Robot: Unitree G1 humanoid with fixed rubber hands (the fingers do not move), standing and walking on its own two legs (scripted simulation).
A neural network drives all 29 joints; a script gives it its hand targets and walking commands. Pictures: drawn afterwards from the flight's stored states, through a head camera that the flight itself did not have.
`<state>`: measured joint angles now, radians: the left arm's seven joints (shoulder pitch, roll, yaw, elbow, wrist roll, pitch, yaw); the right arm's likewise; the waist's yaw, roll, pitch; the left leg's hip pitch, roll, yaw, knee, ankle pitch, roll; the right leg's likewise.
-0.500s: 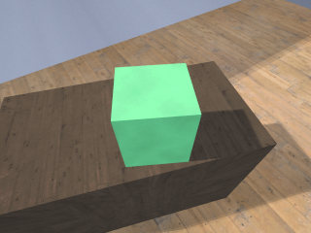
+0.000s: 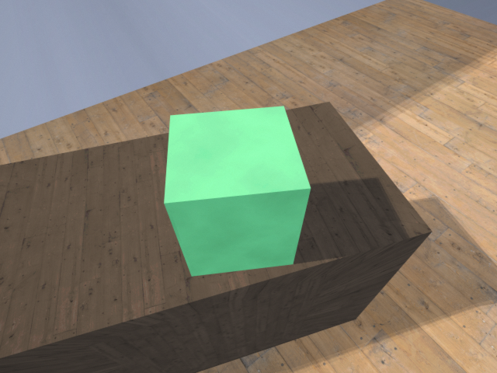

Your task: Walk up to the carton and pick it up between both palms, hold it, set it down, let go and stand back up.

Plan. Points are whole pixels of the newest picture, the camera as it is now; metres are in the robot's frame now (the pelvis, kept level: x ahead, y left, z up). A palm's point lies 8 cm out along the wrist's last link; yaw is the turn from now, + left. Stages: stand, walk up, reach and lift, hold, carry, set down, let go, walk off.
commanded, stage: walk up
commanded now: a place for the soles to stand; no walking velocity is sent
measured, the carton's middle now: (235, 194) +0.42 +0.03 +0.01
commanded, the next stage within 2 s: none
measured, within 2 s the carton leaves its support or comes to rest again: neither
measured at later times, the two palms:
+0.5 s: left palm out of the picture +0.01 +0.22 -0.13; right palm out of the picture -0.03 -0.27 -0.15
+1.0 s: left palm out of the picture +0.00 +0.21 -0.13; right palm out of the picture -0.01 -0.29 -0.15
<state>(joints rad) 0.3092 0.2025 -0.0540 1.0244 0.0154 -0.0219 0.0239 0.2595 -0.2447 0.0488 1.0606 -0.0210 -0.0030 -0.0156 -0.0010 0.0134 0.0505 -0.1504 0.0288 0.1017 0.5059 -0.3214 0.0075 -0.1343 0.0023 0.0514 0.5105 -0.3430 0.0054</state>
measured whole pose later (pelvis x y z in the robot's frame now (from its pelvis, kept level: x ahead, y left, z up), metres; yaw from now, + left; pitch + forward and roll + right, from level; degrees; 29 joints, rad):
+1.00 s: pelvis +0.00 -0.04 -0.01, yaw -1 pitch -2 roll +0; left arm 0.34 0.21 -0.01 0.99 0.02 0.00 0.02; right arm 0.31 -0.24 0.03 1.04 -0.04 0.02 -0.04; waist -0.01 0.03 0.05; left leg -0.21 0.10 0.07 0.62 -0.40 -0.01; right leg -0.17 0.07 0.01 0.57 -0.36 -0.06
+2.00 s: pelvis +0.02 -0.06 +0.01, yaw +2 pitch -1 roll +0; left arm 0.29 0.19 -0.04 1.10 0.00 -0.02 0.03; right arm 0.28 -0.23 0.06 1.10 -0.01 -0.01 -0.03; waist 0.00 0.03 0.04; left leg -0.19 0.06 0.01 0.44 -0.23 -0.04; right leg -0.15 0.03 0.00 0.42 -0.25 -0.02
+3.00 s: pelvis -0.01 -0.05 -0.03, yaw +3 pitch +4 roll +0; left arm -0.10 0.28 0.05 0.58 0.02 0.62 0.00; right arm -0.10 -0.23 -0.07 0.81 0.00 0.21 0.08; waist 0.00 -0.03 0.10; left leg -0.51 0.06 0.05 0.77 -0.33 -0.03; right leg -0.48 -0.01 -0.01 0.79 -0.38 -0.01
